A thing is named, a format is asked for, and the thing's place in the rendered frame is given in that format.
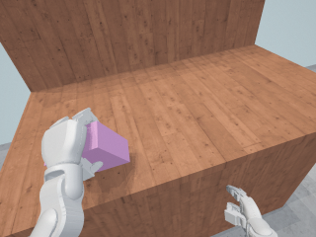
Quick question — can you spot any robot right hand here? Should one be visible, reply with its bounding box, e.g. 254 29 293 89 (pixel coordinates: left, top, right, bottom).
224 185 263 232

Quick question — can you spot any robot left forearm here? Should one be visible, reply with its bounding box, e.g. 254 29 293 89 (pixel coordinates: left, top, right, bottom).
30 163 85 237

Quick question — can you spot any table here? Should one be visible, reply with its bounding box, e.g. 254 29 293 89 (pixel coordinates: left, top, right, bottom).
0 0 316 237

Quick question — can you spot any robot right forearm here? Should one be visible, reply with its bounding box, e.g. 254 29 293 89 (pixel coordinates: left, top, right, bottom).
246 217 278 237

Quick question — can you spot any sponge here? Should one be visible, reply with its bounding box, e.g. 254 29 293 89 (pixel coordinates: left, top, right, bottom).
44 120 130 172

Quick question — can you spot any robot left hand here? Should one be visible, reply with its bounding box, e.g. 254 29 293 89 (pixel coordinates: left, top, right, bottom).
41 108 104 181

